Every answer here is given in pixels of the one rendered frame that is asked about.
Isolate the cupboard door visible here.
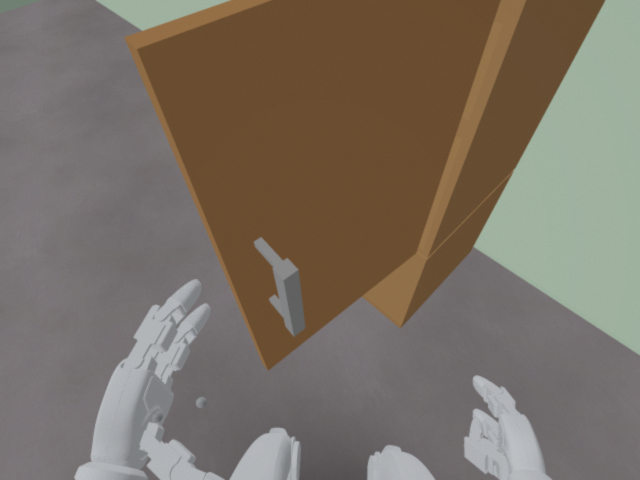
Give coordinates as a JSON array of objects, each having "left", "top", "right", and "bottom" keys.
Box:
[{"left": 124, "top": 0, "right": 501, "bottom": 370}]

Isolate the left robot hand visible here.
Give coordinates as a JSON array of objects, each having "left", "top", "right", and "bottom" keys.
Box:
[{"left": 90, "top": 279, "right": 224, "bottom": 480}]

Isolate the robot thigh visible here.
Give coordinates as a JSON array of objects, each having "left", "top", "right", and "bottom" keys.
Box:
[
  {"left": 367, "top": 450, "right": 435, "bottom": 480},
  {"left": 230, "top": 433, "right": 301, "bottom": 480}
]

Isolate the left robot thigh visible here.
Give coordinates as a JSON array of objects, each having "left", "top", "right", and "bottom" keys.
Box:
[{"left": 230, "top": 433, "right": 301, "bottom": 480}]

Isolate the right robot hand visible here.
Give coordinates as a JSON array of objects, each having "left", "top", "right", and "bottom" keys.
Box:
[{"left": 464, "top": 375, "right": 546, "bottom": 480}]

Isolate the handle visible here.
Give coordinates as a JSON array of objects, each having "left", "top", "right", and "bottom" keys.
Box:
[{"left": 254, "top": 237, "right": 305, "bottom": 337}]

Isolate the right robot thigh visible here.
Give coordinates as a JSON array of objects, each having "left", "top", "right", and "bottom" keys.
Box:
[{"left": 367, "top": 450, "right": 435, "bottom": 480}]

